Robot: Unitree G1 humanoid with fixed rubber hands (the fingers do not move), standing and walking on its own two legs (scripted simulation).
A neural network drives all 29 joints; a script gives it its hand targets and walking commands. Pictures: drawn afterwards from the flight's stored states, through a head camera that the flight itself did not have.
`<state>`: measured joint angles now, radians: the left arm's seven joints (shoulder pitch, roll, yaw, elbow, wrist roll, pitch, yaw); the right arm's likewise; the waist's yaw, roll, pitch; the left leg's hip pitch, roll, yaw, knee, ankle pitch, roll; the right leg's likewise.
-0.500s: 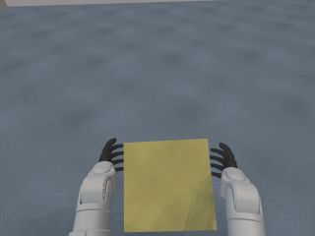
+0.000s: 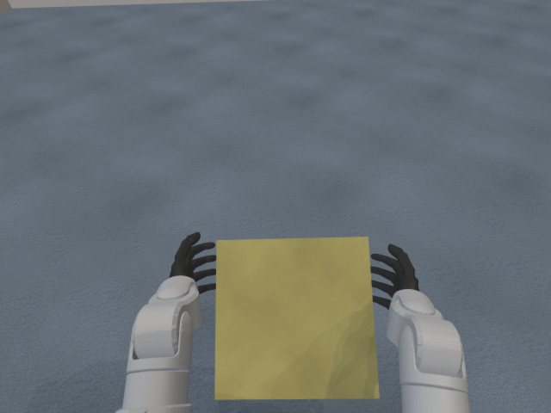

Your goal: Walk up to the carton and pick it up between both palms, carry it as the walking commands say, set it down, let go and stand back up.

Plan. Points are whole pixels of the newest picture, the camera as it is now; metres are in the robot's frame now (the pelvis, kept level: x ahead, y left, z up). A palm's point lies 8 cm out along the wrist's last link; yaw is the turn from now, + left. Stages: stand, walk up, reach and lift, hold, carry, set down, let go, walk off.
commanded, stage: carry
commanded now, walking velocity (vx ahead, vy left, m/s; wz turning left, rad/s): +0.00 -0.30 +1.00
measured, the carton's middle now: (293, 308) +0.31 +0.00 -0.03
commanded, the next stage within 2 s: none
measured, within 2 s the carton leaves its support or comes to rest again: neither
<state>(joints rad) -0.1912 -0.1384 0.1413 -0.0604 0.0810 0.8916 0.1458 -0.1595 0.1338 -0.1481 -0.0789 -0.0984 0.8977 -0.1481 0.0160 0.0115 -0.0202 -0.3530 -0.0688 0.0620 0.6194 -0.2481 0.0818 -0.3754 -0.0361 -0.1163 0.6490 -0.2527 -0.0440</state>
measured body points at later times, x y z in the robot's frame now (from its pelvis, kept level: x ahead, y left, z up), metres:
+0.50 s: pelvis +0.01 -0.01 -0.02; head +0.03 +0.01 +0.43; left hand +0.26 +0.21 +0.06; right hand +0.32 -0.09 +0.06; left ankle -0.04 +0.09 -0.73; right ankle +0.06 -0.10 -0.72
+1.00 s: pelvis +0.02 -0.01 -0.01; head +0.10 +0.03 +0.43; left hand +0.17 +0.29 +0.06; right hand +0.34 +0.04 +0.04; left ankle -0.06 +0.06 -0.71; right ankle +0.03 -0.12 -0.72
